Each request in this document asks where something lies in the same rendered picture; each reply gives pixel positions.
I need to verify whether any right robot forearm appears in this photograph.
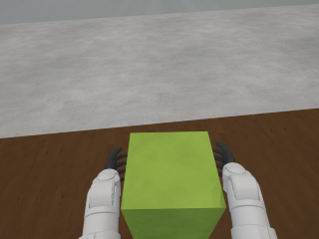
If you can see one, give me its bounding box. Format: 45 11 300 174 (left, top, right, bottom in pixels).
222 162 278 239

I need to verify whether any robot right hand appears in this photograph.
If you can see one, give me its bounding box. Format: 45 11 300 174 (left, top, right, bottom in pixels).
212 141 236 177

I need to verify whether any robot left hand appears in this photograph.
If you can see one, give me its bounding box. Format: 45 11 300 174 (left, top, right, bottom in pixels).
104 147 128 182

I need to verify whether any carton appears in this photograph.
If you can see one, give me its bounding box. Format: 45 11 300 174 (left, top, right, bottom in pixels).
121 131 226 239

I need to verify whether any left robot forearm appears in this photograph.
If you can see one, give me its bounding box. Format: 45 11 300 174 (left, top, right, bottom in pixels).
79 168 121 239

